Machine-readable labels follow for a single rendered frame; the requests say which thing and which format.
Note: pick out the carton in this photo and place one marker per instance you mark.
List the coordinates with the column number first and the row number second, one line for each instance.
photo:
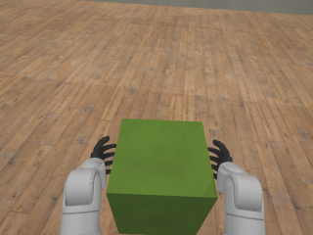
column 161, row 180

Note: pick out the right robot hand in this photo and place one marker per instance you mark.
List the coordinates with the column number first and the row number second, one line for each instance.
column 223, row 156

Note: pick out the left robot hand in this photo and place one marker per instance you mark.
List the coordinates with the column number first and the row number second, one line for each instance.
column 99, row 149

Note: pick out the robot right forearm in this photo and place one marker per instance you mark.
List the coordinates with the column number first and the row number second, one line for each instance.
column 243, row 201

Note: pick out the robot left forearm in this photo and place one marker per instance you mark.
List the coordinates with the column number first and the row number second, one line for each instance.
column 82, row 199

